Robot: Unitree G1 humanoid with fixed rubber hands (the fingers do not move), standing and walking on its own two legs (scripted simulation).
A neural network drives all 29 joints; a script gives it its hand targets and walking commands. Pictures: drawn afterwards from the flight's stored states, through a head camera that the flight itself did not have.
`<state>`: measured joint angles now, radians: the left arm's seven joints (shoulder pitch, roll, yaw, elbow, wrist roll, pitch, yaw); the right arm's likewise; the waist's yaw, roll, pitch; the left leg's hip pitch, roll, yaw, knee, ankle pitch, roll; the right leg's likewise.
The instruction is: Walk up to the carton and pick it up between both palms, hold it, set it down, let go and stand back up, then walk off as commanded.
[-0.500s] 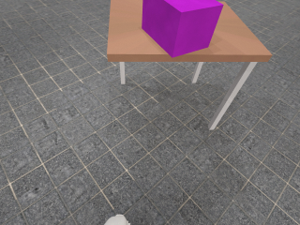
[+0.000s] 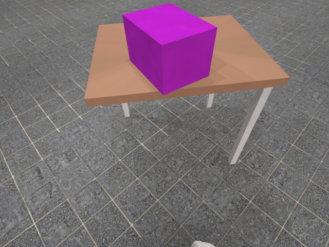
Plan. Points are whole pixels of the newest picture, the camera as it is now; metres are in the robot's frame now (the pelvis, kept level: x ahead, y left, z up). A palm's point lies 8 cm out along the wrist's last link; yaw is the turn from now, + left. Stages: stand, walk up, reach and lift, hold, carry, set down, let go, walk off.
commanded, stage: walk up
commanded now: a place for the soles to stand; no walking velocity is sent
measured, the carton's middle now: (167, 46) +0.81 -0.02 +0.08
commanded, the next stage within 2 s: none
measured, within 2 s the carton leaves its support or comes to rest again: neither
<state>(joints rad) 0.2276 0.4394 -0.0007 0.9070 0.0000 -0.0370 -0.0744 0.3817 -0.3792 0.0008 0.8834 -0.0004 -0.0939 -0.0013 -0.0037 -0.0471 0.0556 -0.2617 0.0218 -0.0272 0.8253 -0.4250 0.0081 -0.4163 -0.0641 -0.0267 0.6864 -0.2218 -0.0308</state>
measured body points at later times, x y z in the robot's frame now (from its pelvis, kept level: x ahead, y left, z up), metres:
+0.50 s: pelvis +0.15 -0.02 +0.01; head +0.18 +0.00 +0.46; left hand +0.18 +0.28 -0.12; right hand +0.22 -0.34 -0.09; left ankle +0.25 +0.10 -0.71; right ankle +0.08 -0.09 -0.72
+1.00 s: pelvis +0.23 -0.08 +0.00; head +0.25 -0.08 +0.45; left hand +0.27 +0.24 -0.12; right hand +0.31 -0.38 -0.12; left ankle +0.25 +0.09 -0.70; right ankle +0.31 -0.18 -0.72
